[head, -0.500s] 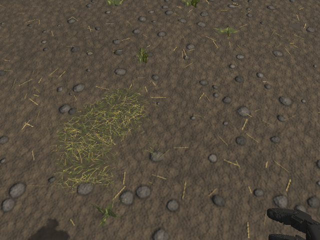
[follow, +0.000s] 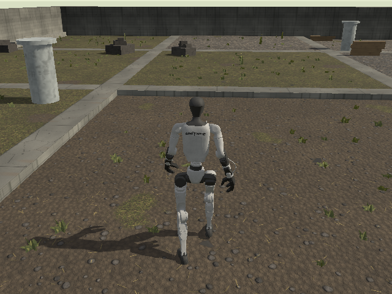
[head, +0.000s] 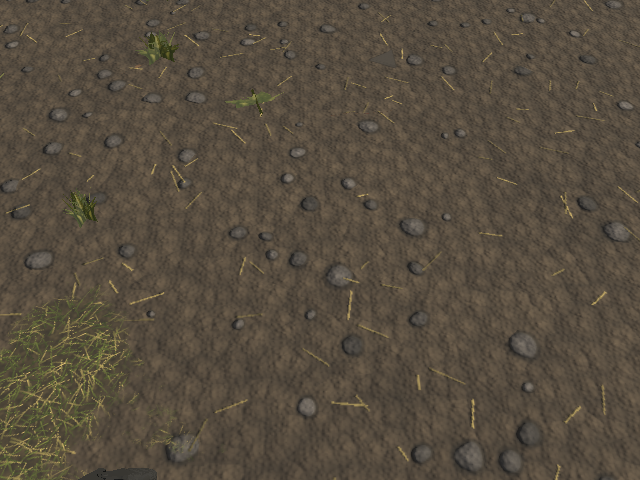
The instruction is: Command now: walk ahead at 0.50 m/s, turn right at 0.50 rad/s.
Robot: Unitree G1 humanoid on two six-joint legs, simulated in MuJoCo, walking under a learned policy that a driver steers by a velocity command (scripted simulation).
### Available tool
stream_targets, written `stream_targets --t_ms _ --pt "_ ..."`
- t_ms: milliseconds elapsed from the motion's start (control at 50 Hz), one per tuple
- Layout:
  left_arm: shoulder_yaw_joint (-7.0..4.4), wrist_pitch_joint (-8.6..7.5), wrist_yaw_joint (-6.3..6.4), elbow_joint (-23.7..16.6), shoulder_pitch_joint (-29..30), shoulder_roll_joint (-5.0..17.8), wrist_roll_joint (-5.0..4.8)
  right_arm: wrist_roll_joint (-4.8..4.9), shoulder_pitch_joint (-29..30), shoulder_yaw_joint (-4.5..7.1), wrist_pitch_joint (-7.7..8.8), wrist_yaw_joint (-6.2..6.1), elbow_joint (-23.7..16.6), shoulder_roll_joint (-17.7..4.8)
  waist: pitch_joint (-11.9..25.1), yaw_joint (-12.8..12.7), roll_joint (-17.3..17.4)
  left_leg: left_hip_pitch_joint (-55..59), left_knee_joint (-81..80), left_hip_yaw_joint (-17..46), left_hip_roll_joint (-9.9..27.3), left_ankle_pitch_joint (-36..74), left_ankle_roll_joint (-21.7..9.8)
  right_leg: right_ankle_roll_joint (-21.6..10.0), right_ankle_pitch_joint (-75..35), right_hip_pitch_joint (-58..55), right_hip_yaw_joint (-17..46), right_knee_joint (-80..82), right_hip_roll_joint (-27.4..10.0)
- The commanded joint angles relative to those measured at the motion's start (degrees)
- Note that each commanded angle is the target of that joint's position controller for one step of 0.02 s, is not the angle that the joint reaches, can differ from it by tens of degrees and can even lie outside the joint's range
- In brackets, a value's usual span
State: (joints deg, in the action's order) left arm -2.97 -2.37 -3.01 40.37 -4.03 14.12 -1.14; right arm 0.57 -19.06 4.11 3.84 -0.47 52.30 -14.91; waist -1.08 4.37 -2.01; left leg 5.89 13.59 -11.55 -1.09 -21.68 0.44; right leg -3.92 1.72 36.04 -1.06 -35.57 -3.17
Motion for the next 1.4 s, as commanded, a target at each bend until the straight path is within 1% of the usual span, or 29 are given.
stream_targets --t_ms 20,40,60,80,100,120,140,180,240,340,460,520,540,560,580,600,640,700,820,960,1000,1020,1040,1060,1080,1100,1160,1260,1400 --pt "-2.43 -0.44 -0.66 -5.0 -1.1 7.0 0.06 0.25 1.5 2.72 -0.92 -1.13 -3.1 -12.0 2.4 -5.3 7.6 1.2 13.2 1.9 16.5 63.3 -6.3 -3.2 8.8 -7.7 -5.1 0.4 4.9" --pt "-4.07 -0.34 -0.20 -2.8 -10.3 9.8 -0.12 0.28 2.2 2.55 -1.29 -1.49 -3.5 -11.9 7.0 -10.3 6.6 -3.4 25.0 0.3 14.4 63.8 -4.6 -5.3 5.9 -20.9 -5.2 4.0 7.2" --pt "-5.93 0.12 1.04 -0.9 -20.0 15.0 -0.02 -0.68 1.5 1.78 -0.87 -1.74 -5.0 -10.4 13.3 -13.7 -0.2 -18.5 43.2 0.1 11.7 45.7 -2.2 -9.0 3.4 -40.2 8.0 4.6 -0.5" --pt "-6.13 -0.45 1.10 -1.3 -18.3 19.3 -0.57 -2.15 -3.8 -1.04 0.95 -0.37 -7.6 -1.9 19.1 -6.9 -13.0 -44.0 61.9 6.7 -1.0 -9.6 0.8 -19.8 13.3 -58.7 40.9 11.0 -14.3" --pt "-4.81 -0.67 1.26 -2.1 -21.1 14.4 -0.16 -0.07 2.3 -0.03 3.33 0.70 -8.1 -7.3 23.3 -11.5 -7.0 -50.1 66.9 17.6 -0.1 -11.1 -0.2 -19.6 17.0 -61.3 47.0 16.8 -15.5" --pt "-4.14 -1.07 1.44 -1.9 -18.5 12.1 0.29 1.72 7.4 0.44 4.40 1.10 -10.0 -8.9 15.2 -11.7 -4.8 -53.8 65.6 17.3 2.5 -5.7 -1.3 -16.8 12.2 -55.5 38.4 17.6 -13.7" --pt "-3.79 -1.34 1.56 -2.5 -14.7 11.1 0.14 1.11 8.7 0.14 4.89 0.75 -10.2 -8.1 10.2 -9.2 0.9 -51.8 60.6 16.9 4.9 -0.8 -1.6 -15.0 6.2 -46.6 31.7 17.8 -11.2" --pt "-2.85 -1.45 1.84 -4.3 -9.1 8.6 1.04 -0.70 8.0 0.90 4.04 0.22 -9.9 -8.5 5.8 -4.8 1.7 -44.2 53.7 16.9 7.5 2.9 -0.7 -13.6 -3.9 -33.2 24.6 20.2 -7.9" --pt "-2.95 -1.77 2.37 -4.4 -8.9 9.2 0.58 -1.38 7.5 0.80 2.08 0.04 -10.8 -6.7 3.9 -3.0 0.6 -41.4 46.6 15.5 7.3 5.6 1.9 -13.9 -8.5 -25.4 20.4 22.6 -6.0" --pt "-3.58 -1.08 3.73 -3.0 -12.7 11.1 0.03 -1.44 18.3 -0.44 2.01 0.35 -14.0 -4.0 1.3 -6.7 -1.6 -37.1 25.0 14.2 3.4 24.3 3.5 -9.5 -3.7 -19.7 14.9 21.8 -0.8" --pt "-3.48 -0.34 4.09 -0.9 -16.9 10.3 -0.24 -0.23 22.5 0.21 3.24 1.85 -16.2 -7.0 1.4 -8.1 -3.6 -34.1 15.0 16.2 1.7 23.3 1.4 -7.8 3.2 -27.7 22.7 15.2 -4.5" --pt "-2.93 -0.07 4.05 -0.9 -16.1 8.7 0.28 -0.85 14.0 1.41 4.12 1.74 -14.1 -8.8 4.6 -3.6 -5.1 -21.9 11.3 13.8 1.0 19.5 -2.6 -5.5 -7.1 -29.3 22.4 6.6 -2.6" --pt "-1.90 -0.28 3.80 -1.7 -15.5 6.3 0.81 -1.72 6.1 2.18 4.37 1.41 -13.2 -11.2 11.3 0.1 -2.2 -8.7 13.2 19.8 7.8 19.6 -6.4 -3.5 -5.0 -24.3 19.0 -6.1 0.2" --pt "-0.94 -0.85 3.76 -1.9 -23.7 3.4 -0.36 -2.35 -1.9 3.65 3.78 1.25 -11.3 -16.3 20.0 -0.9 12.6 13.0 11.6 42.3 19.9 10.9 -16.4 1.5 12.3 -4.9 11.5 -26.2 8.4" --pt "-0.97 -1.29 3.89 -1.4 -24.5 6.1 -0.88 -0.41 -4.2 3.22 3.28 1.94 -9.6 -13.4 19.4 -0.2 18.4 14.8 4.1 57.4 24.0 -4.2 -18.6 2.5 31.4 5.5 11.6 -35.2 8.2" --pt "-2.02 -1.35 3.78 -1.9 -18.4 10.3 -1.10 0.31 -1.1 2.05 3.00 1.83 -10.3 -9.5 10.6 1.0 11.4 7.9 2.6 51.9 22.1 -10.4 -16.0 2.4 27.4 9.8 12.7 -39.0 5.2" --pt "-1.95 -1.56 3.64 -4.0 -10.3 9.7 0.50 -0.69 4.7 0.83 2.06 1.63 -11.0 -6.9 1.7 -0.9 5.4 -6.1 0.4 39.0 17.3 -0.8 -13.6 2.3 20.1 8.4 8.6 -35.0 1.2" --pt "-1.60 -1.50 3.18 -3.6 -11.7 6.6 0.59 -0.93 6.0 0.05 2.34 1.63 -10.3 -5.4 1.1 -3.9 8.0 -13.7 -2.8 30.4 13.2 11.2 -12.9 2.6 15.9 2.1 6.4 -27.7 -2.0" --pt "0.00 -2.05 2.70 -6.0 -2.4 3.5 0.90 0.27 2.4 0.97 1.92 1.03 -7.8 -9.6 0.2 -1.5 6.3 -14.5 -5.2 20.3 11.6 22.5 -12.7 4.3 1.2 0.1 3.2 -7.1 -2.3" --pt "-0.32 -2.98 0.95 -9.1 6.6 5.0 0.01 1.13 -4.1 0.98 0.10 0.83 -4.4 -11.0 -2.0 0.4 6.5 -8.3 -0.8 21.1 14.6 24.4 -10.6 2.6 0.7 -4.6 2.3 5.6 0.8" --pt "-1.40 -3.43 1.01 -7.7 0.9 7.1 0.27 1.23 -2.9 1.25 -0.54 0.50 -4.3 -12.2 0.6 -3.9 6.9 -8.4 5.5 20.9 13.8 33.1 -9.1 0.9 2.5 -14.3 1.1 9.3 2.5" --pt "-2.74 -3.49 1.52 -5.5 -6.7 9.7 0.73 1.01 -2.6 0.85 -0.56 0.44 -4.6 -11.3 5.7 -7.5 5.9 -11.6 14.2 18.8 10.9 37.6 -7.5 -0.6 1.8 -26.4 1.2 9.8 2.3" --pt "-4.02 -3.39 2.27 -4.0 -17.5 14.1 1.83 -0.30 -1.3 -0.51 -0.20 0.47 -6.6 -7.9 14.8 -12.2 0.8 -22.6 31.1 16.2 7.2 25.8 -5.1 -4.5 -0.7 -43.9 11.2 7.0 -8.1" --pt "-4.77 -2.64 2.28 -2.8 -20.7 17.8 1.94 0.10 -8.8 -2.39 0.83 0.55 -7.5 -1.8 22.9 -9.5 -14.7 -43.1 50.3 13.0 -0.6 -8.4 -1.6 -12.4 8.8 -60.9 34.4 11.5 -21.6" --pt "-3.54 -2.36 2.34 -2.8 -21.4 12.3 1.58 1.39 -6.3 -0.91 1.32 0.55 -6.5 -7.6 21.3 -11.6 -9.9 -48.8 57.8 19.0 1.4 -11.2 -1.5 -12.0 17.2 -57.9 38.8 15.4 -20.7" --pt "-2.67 -2.45 2.49 -2.6 -18.0 10.2 1.22 2.18 -1.5 0.07 1.43 0.58 -8.0 -10.2 12.8 -11.2 -7.2 -51.8 59.4 18.5 3.5 -6.3 -1.7 -9.8 16.1 -51.1 30.5 16.8 -18.8" --pt "-1.40 -3.29 2.09 -2.2 -9.3 6.0 1.85 1.01 1.2 0.44 0.01 0.35 -8.5 -7.9 3.6 -5.8 -4.7 -45.4 54.0 17.5 8.2 3.7 -0.9 -7.4 6.4 -33.3 15.6 22.9 -12.9" --pt "-2.44 -4.67 2.56 0.6 -7.7 7.4 2.05 0.79 3.3 0.25 -2.28 0.49 -10.0 -4.6 -0.1 -3.6 -1.7 -45.9 47.4 18.1 8.9 12.0 0.5 -7.6 -4.3 -28.4 4.3 27.8 -12.5" --pt "-3.52 -3.37 3.66 4.0 -11.7 11.0 1.15 0.58 15.6 -0.76 -1.74 2.94 -14.6 -3.1 -3.7 -7.8 0.2 -44.4 27.5 12.6 7.6 24.4 -1.4 -5.3 -6.1 -33.2 -6.5 28.0 -12.1"
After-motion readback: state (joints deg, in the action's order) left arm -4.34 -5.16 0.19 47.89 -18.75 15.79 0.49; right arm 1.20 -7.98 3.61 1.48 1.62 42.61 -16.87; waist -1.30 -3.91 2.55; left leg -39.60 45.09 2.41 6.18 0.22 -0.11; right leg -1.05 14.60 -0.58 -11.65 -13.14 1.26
